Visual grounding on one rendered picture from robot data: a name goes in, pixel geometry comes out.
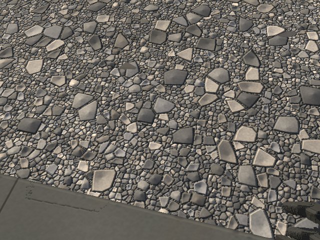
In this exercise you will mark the robot right hand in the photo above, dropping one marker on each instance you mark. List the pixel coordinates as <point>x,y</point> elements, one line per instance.
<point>309,210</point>

